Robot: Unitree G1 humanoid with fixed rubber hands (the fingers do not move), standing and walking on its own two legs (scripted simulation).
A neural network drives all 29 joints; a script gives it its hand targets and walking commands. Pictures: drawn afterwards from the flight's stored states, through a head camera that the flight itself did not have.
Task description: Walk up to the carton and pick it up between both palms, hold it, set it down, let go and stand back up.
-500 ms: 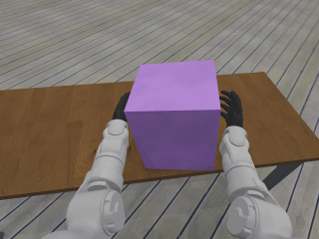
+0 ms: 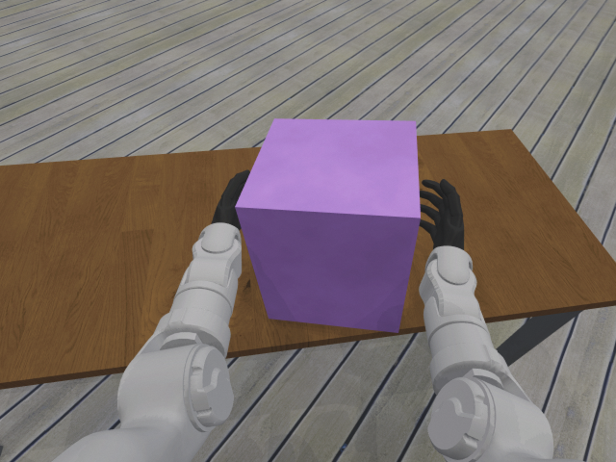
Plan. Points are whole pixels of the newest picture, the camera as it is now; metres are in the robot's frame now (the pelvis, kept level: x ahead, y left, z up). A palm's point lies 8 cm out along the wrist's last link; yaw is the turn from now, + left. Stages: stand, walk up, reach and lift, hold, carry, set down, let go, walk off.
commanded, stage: set down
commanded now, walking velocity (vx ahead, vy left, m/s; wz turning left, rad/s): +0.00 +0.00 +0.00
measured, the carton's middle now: (336, 226) +0.44 -0.07 +0.03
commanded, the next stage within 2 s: none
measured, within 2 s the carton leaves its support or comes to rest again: rests again in 0.60 s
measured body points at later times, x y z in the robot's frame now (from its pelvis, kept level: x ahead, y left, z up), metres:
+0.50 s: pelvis +0.00 +0.00 +0.00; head +0.04 +0.01 +0.45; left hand +0.44 +0.08 +0.05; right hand +0.36 -0.21 +0.05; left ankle -0.03 +0.09 -0.75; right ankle -0.02 -0.12 -0.75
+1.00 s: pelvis -0.02 -0.01 +0.00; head +0.05 +0.01 +0.44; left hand +0.43 +0.08 +0.05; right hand +0.36 -0.22 +0.04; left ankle -0.03 +0.09 -0.75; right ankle -0.02 -0.12 -0.75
